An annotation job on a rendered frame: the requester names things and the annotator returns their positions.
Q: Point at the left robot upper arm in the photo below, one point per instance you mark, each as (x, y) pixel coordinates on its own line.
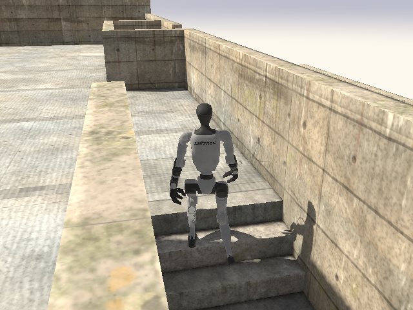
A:
(181, 149)

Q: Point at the right robot hand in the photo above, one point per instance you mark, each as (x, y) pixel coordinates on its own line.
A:
(235, 176)

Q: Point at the left robot hand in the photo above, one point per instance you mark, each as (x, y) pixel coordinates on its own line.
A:
(174, 195)

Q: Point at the robot left foot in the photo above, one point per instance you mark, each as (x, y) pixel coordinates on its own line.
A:
(192, 242)

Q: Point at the left robot forearm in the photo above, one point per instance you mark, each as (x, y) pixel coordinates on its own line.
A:
(176, 171)

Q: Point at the right robot upper arm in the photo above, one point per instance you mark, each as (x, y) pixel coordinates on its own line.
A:
(228, 145)

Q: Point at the left robot thigh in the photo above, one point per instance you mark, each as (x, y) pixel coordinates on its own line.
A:
(190, 190)

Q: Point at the right robot forearm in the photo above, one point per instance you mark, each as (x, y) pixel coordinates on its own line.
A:
(233, 167)

